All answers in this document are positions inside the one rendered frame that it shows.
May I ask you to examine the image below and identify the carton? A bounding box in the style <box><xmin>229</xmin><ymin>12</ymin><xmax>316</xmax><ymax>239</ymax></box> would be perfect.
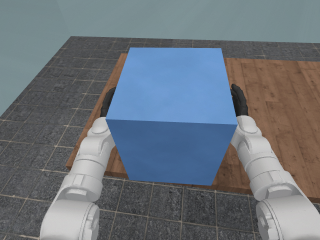
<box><xmin>105</xmin><ymin>47</ymin><xmax>238</xmax><ymax>186</ymax></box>

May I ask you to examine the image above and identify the right robot upper arm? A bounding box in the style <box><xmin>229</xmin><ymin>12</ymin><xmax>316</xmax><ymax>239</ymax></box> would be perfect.
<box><xmin>256</xmin><ymin>194</ymin><xmax>320</xmax><ymax>240</ymax></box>

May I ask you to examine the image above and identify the left robot forearm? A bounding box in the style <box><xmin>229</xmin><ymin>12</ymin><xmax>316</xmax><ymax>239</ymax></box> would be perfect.
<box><xmin>40</xmin><ymin>117</ymin><xmax>116</xmax><ymax>239</ymax></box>

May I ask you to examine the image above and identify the table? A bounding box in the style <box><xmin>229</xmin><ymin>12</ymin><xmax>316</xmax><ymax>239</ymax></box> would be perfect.
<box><xmin>65</xmin><ymin>53</ymin><xmax>320</xmax><ymax>204</ymax></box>

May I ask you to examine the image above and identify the right robot forearm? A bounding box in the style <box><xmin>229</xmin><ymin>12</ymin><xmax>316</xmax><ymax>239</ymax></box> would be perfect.
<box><xmin>230</xmin><ymin>115</ymin><xmax>320</xmax><ymax>219</ymax></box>

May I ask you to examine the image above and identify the robot left hand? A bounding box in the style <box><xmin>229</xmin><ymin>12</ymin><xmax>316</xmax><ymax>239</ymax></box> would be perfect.
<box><xmin>100</xmin><ymin>86</ymin><xmax>116</xmax><ymax>117</ymax></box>

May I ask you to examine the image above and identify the left robot upper arm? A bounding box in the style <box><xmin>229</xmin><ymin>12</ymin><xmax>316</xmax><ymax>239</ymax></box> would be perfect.
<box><xmin>40</xmin><ymin>199</ymin><xmax>100</xmax><ymax>240</ymax></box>

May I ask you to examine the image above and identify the robot right hand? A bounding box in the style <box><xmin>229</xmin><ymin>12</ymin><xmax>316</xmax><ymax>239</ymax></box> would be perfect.
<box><xmin>230</xmin><ymin>84</ymin><xmax>249</xmax><ymax>117</ymax></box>

